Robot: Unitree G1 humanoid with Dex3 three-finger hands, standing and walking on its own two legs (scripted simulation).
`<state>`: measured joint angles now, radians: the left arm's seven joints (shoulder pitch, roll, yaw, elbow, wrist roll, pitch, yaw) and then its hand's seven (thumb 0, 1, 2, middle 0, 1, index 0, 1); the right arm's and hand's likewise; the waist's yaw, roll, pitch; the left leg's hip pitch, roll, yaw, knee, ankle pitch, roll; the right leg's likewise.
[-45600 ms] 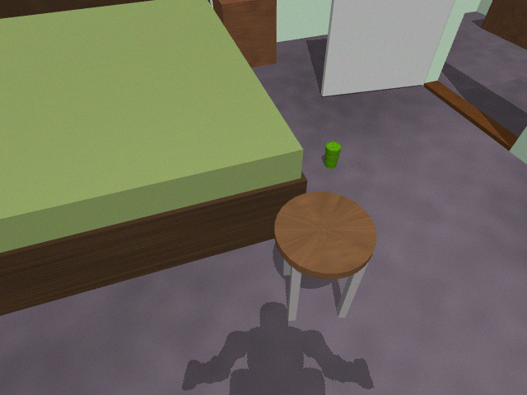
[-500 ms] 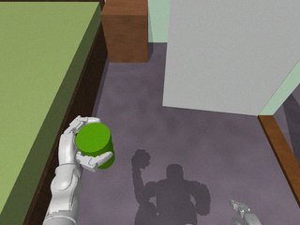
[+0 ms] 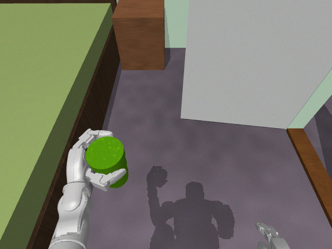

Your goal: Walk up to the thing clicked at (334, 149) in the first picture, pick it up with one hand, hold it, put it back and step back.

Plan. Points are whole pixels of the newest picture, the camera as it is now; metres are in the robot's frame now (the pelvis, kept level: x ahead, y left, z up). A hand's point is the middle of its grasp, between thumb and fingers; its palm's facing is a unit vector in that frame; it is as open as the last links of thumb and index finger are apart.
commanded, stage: hold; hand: left
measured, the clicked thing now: (111, 165) +0.33 +0.16 +0.01
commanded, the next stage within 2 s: crouch in 0.42 s
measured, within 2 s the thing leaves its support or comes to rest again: neither
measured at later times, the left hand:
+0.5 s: hand (106, 159) +0.33 +0.17 +0.05, palm faces +0.10 -1.00 +0.00, open 11.1 cm
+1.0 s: hand (116, 176) +0.35 +0.18 -0.11, palm faces +0.13 -0.99 +0.00, open 11.1 cm
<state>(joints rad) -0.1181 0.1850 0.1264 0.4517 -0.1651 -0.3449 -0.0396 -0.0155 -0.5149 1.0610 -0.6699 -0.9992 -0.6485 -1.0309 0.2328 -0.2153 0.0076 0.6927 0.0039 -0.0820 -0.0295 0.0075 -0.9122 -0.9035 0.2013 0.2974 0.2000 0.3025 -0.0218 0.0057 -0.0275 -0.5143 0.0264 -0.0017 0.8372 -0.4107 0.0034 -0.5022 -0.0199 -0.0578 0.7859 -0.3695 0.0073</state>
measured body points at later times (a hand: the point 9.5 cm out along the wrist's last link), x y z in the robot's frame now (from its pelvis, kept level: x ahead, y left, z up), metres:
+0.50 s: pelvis +0.00 +0.00 +0.00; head +0.03 +0.01 +0.45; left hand +0.31 +0.22 +0.05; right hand +0.13 -0.24 -0.11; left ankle +0.01 +0.11 -0.70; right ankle +0.02 -0.13 -0.70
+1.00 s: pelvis -0.03 +0.00 -0.10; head +0.09 +0.03 +0.33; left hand +0.34 +0.23 -0.11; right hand +0.09 -0.27 -0.20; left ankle +0.01 +0.11 -0.70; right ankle +0.02 -0.13 -0.70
